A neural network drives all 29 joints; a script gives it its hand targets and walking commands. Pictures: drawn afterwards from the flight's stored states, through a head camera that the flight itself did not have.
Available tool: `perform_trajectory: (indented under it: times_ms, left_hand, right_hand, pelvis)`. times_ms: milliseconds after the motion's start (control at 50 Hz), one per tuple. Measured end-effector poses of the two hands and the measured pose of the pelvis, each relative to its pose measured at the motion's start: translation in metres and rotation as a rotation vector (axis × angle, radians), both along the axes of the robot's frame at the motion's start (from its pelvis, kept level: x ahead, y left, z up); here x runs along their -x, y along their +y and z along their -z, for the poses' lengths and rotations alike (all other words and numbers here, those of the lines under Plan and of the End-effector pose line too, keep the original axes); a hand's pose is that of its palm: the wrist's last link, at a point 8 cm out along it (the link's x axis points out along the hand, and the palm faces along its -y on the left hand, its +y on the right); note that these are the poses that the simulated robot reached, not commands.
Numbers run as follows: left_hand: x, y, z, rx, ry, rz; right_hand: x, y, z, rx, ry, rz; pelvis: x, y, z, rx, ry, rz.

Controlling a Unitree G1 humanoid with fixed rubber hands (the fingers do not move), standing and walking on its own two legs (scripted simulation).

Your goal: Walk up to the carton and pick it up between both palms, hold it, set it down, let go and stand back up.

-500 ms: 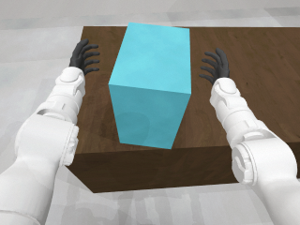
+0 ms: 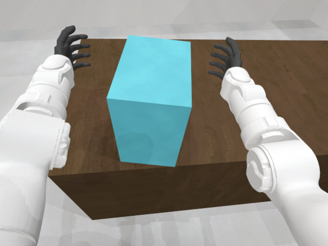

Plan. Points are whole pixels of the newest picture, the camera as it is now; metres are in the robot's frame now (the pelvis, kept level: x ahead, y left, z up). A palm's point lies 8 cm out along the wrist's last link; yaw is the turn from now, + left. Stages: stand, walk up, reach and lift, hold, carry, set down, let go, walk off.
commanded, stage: set down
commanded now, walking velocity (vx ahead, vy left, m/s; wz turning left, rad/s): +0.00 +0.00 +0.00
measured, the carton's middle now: (153, 105) +0.51 -0.01 +0.01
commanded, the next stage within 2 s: none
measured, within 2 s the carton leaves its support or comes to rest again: neither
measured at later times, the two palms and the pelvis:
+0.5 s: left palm (65, 93) +0.46 +0.21 +0.13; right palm (222, 106) +0.40 -0.16 +0.12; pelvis +0.01 +0.00 +0.01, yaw -1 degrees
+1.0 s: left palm (61, 125) +0.39 +0.22 +0.09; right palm (217, 131) +0.35 -0.14 +0.09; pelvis -0.01 +0.01 +0.00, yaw -1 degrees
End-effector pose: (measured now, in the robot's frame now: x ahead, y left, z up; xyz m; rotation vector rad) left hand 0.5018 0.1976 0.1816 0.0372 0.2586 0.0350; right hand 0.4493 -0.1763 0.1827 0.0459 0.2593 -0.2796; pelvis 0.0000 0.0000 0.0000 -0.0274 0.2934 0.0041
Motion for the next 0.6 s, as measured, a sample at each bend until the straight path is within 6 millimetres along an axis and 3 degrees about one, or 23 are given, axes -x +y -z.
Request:
perform_trajectory:
  times_ms: [120, 220, 460, 600]
  left_hand:
    - [-0.004, -0.004, -0.008, 0.007, -0.009, 0.028]
    - [-0.001, -0.007, -0.005, -0.001, -0.001, 0.059]
    - [0.038, 0.005, 0.047, -0.011, 0.058, 0.069]
    - [0.064, 0.016, 0.063, 0.014, 0.038, 0.053]
  right_hand:
    - [-0.003, 0.003, -0.008, 0.015, -0.013, 0.000]
    - [0.001, 0.005, -0.003, 0.017, -0.008, 0.003]
    - [0.041, 0.014, 0.058, -0.023, 0.023, -0.002]
    - [0.064, 0.018, 0.068, -0.025, -0.005, 0.001]
  pelvis:
    - [-0.008, -0.002, -0.003, 0.001, -0.033, 0.000]
    - [-0.013, -0.002, -0.007, 0.001, -0.082, 0.006]
    - [-0.011, 0.004, -0.010, 0.003, -0.184, 0.017]
    - [-0.001, 0.007, -0.007, 0.006, -0.199, 0.022]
